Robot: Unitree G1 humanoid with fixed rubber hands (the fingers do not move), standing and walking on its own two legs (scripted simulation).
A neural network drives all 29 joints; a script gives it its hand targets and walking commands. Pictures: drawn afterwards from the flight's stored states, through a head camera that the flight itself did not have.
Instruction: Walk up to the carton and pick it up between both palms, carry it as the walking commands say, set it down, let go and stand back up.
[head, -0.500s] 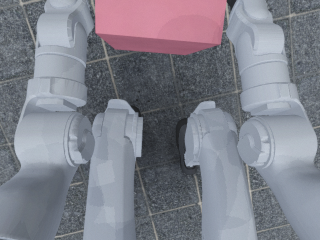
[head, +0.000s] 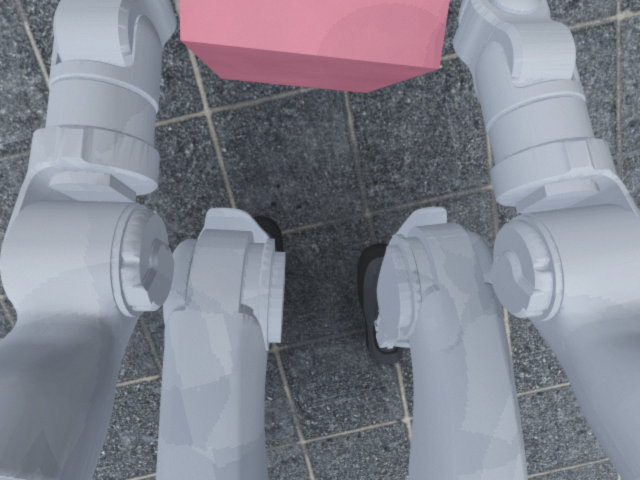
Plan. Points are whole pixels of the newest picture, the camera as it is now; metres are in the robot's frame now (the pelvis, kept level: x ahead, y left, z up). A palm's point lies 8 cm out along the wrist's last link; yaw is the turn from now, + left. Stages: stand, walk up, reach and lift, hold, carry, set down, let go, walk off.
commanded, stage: set down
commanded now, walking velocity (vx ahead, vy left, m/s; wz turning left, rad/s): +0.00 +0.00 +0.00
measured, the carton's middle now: out of the picture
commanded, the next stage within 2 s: none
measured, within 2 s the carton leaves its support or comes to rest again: rests again in 0.32 s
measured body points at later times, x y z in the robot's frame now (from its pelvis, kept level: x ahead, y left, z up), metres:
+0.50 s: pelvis -0.01 +0.00 -0.01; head +0.36 +0.03 +0.23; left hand +0.56 +0.18 -0.18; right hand +0.55 -0.12 -0.18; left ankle +0.13 +0.11 -0.35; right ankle +0.09 -0.10 -0.35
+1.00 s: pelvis -0.01 +0.00 -0.02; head +0.36 +0.02 +0.23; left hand +0.56 +0.18 -0.19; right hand +0.56 -0.12 -0.18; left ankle +0.13 +0.11 -0.35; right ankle +0.09 -0.10 -0.35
